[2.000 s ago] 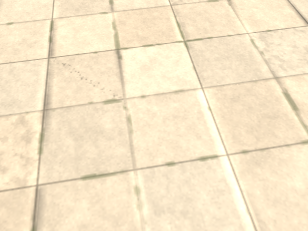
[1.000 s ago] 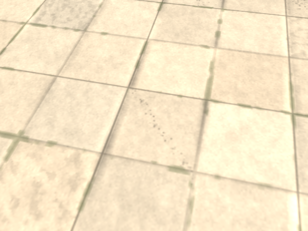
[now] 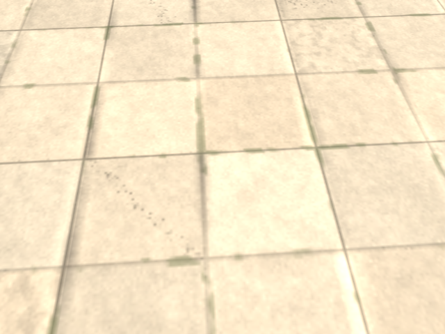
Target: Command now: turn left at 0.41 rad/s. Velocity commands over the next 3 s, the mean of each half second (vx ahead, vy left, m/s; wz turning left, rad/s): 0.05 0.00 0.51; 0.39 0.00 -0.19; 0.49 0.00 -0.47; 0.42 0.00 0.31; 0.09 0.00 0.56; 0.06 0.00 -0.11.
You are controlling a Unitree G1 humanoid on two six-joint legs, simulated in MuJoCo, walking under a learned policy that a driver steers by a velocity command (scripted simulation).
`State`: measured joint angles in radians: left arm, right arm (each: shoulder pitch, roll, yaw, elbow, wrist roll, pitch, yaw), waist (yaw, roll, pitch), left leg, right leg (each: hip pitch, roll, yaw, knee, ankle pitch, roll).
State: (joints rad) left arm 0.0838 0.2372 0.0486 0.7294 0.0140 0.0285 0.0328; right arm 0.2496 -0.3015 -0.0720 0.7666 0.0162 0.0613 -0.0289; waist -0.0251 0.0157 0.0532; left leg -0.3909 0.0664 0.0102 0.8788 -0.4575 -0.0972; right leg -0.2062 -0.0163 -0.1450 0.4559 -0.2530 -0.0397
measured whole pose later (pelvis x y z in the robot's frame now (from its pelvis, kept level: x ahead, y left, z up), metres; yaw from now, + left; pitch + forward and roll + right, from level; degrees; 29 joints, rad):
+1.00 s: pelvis +0.18 +0.04 +0.01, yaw +8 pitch +2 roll +1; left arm 0.45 0.25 0.04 0.83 -0.02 -0.05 0.02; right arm 0.07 -0.29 -0.04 0.62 0.00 -0.11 0.03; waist 0.09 0.03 0.03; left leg -0.59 0.02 -0.07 0.61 -0.07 -0.05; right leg -0.03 0.05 0.16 0.30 -0.30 -0.05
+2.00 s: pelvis +0.70 +0.02 +0.00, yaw +6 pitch +0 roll -3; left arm 0.27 0.28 0.07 0.80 -0.01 -0.06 0.02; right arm 0.12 -0.29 -0.06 0.69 0.01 -0.02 0.04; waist 0.06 0.04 0.07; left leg -0.61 0.08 0.01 0.69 -0.03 -0.01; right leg -0.01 0.01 -0.23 0.30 -0.29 -0.01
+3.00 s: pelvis +0.84 +0.01 +0.00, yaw +16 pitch +1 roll +1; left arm 0.19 0.33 0.08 0.70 -0.02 0.01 0.00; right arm 0.25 -0.28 -0.07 0.72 0.00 -0.01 -0.04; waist -0.01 -0.03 0.00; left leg -0.16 0.01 -0.02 0.44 -0.32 -0.01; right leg -0.48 0.03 0.06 0.93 -0.43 0.00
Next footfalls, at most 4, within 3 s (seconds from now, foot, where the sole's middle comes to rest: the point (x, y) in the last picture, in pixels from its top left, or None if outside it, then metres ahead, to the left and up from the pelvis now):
0.12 left None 0.02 0.13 -0.78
0.70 right None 0.14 -0.07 -0.78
1.12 left None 0.41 0.21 -0.78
1.60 right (256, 270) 0.67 -0.09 -0.78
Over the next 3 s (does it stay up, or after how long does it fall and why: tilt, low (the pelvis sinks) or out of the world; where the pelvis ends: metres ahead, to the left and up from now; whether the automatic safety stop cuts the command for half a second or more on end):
stays up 0.84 0.01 0.00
